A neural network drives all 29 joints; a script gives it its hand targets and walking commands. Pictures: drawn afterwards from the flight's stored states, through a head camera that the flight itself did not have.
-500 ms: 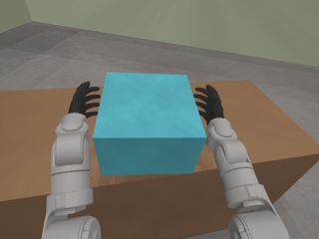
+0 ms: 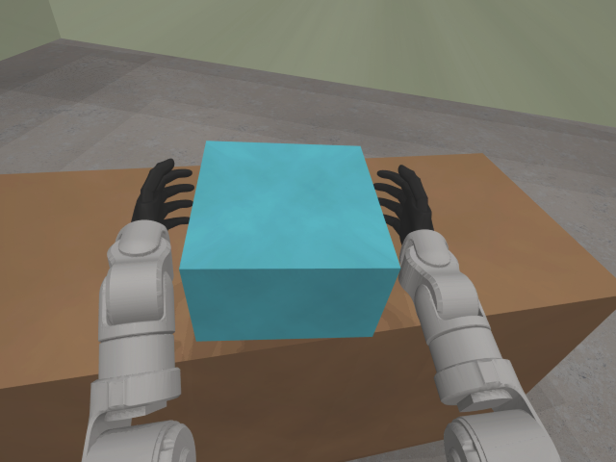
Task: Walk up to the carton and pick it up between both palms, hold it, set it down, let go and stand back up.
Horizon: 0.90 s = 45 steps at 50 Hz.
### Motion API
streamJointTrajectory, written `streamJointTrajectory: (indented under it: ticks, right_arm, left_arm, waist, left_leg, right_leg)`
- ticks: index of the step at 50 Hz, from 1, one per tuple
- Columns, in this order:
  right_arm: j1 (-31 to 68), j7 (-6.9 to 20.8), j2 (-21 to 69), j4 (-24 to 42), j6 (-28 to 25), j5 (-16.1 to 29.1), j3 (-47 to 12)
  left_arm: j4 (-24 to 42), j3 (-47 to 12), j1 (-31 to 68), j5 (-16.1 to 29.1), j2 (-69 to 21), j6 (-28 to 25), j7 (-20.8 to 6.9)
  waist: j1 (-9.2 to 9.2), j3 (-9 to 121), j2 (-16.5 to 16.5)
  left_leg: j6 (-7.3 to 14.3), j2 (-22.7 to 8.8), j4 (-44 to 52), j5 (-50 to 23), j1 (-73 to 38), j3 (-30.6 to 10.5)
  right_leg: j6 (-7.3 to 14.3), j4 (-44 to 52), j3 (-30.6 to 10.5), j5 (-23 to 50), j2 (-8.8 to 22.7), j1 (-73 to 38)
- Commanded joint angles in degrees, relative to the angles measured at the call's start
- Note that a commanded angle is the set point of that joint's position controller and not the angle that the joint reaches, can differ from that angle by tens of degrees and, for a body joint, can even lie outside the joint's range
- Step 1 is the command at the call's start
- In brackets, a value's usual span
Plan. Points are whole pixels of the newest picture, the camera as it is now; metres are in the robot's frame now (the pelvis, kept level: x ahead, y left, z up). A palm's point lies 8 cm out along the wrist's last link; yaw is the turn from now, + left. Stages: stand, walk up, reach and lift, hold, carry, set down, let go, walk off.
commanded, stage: hold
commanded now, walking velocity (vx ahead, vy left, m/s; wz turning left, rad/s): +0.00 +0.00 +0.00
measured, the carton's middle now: (285, 234) +0.39 +0.00 +0.12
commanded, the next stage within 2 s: set down in 1.42 s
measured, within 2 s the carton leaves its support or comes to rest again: neither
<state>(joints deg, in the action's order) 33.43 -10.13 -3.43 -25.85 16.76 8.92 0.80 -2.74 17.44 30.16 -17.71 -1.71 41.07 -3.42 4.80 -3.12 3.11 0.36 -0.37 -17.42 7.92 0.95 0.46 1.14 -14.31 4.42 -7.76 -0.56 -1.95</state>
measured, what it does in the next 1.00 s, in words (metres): stands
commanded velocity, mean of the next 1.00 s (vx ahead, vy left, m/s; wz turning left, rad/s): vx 0.00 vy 0.00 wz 0.00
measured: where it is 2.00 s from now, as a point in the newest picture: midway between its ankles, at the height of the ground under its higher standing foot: outside the picture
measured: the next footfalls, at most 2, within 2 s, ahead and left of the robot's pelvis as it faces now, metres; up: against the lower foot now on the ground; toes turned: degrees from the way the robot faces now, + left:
none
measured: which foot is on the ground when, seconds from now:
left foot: down 0.00-1.00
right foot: down 0.00-1.00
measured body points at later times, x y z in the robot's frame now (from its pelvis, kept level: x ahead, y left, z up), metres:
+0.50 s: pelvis +0.00 +0.00 +0.00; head -0.04 +0.03 +0.45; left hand +0.37 +0.17 +0.18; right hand +0.37 -0.16 +0.17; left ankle +0.03 +0.11 -0.75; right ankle +0.01 -0.10 -0.75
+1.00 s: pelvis +0.00 +0.00 +0.00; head -0.04 +0.02 +0.45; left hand +0.37 +0.17 +0.18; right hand +0.37 -0.16 +0.17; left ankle +0.03 +0.11 -0.75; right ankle +0.01 -0.10 -0.75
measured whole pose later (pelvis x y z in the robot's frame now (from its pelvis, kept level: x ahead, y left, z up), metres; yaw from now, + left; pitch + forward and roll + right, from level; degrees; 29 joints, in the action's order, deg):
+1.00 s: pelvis +0.00 +0.00 +0.00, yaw +0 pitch -8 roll +0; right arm 34.0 -9.5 -2.8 -26.0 16.9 7.7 2.5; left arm -3.9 16.9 31.2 -16.9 -1.4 41.1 -2.8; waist 4.3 -2.3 2.6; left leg 0.7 0.0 -17.2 7.2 2.5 0.6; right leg 0.9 -15.0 4.1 -7.5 -0.3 0.0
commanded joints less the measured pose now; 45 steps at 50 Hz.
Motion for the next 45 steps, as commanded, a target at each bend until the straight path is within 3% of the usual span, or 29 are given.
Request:
streamJointTrajectory:
  ticks: [1,10,14,19,26,32,37,43,45]
  right_arm:
    - [40.08,6.37,31.50,21.08,-4.27,3.91,-21.24]
    - [40.94,6.87,30.77,20.22,-4.26,2.74,-19.59]
    - [40.13,7.88,29.84,15.50,-3.90,1.70,-17.79]
    - [42.69,8.13,30.26,19.67,-5.22,2.65,-18.95]
    - [38.56,7.18,29.94,14.93,-3.48,2.99,-19.23]
    - [41.22,6.96,30.87,21.19,-4.45,4.86,-21.59]
    - [39.82,6.77,30.51,18.91,-3.54,3.33,-20.38]
    - [39.90,7.34,30.44,17.54,-3.63,2.99,-19.28]
    - [40.16,7.63,30.44,17.24,-3.65,2.54,-18.97]
  left_arm:
    - [10.15,-29.35,33.90,9.74,-26.10,-4.60,-7.88]
    - [7.87,-30.41,34.82,10.25,-27.22,-4.86,-7.04]
    - [6.40,-28.87,35.70,9.23,-26.75,-4.66,-6.80]
    - [8.08,-30.82,35.97,10.72,-27.80,-4.97,-6.04]
    - [6.17,-27.19,32.60,7.88,-26.01,-3.69,-7.54]
    - [10.26,-30.89,35.14,10.16,-27.12,-4.85,-6.73]
    - [8.03,-29.73,33.97,9.60,-26.26,-4.52,-6.87]
    - [9.77,-30.51,36.82,9.93,-26.47,-4.96,-6.42]
    - [7.88,-30.23,36.35,9.95,-26.88,-4.84,-6.31]
  waist:
    - [0.13,24.40,-3.09]
    - [0.70,24.52,-4.39]
    - [0.20,22.23,-4.54]
    - [0.28,27.36,-4.65]
    - [0.07,20.66,-2.96]
    - [0.06,26.41,-4.64]
    - [0.10,22.92,-3.08]
    - [0.42,24.20,-5.38]
    - [0.38,23.22,-4.67]
  left_leg:
    - [-1.18,2.66,0.22,-13.07,-4.86,1.50]
    - [-1.42,1.91,0.77,-9.00,-5.20,1.18]
    - [-1.28,1.23,2.28,-6.23,-4.42,1.33]
    - [-1.90,1.32,-0.50,-12.64,-7.47,1.07]
    - [-1.20,2.10,1.08,-10.66,-4.61,1.55]
    - [-2.32,2.23,-1.46,-17.31,-8.33,0.93]
    - [-1.30,2.10,0.55,-10.86,-5.17,1.17]
    - [-1.73,1.97,0.89,-9.31,-4.88,1.21]
    - [-1.63,1.81,0.96,-8.92,-5.24,1.32]
  right_leg:
    - [-3.12,-0.39,0.08,13.13,-1.39,-6.40]
    - [-2.52,0.17,0.57,7.99,-1.39,-2.79]
    - [-1.90,0.51,0.81,3.45,-1.67,-1.43]
    - [-2.03,-0.08,0.69,8.44,-1.95,-2.17]
    - [-2.78,-0.01,-0.01,10.26,-1.46,-5.70]
    - [-2.64,-0.41,0.49,13.59,-2.16,-4.05]
    - [-2.82,0.01,0.17,10.32,-1.67,-4.25]
    - [-2.42,-0.28,0.25,7.62,-1.37,-2.82]
    - [-2.30,0.23,0.23,6.84,-1.52,-2.12]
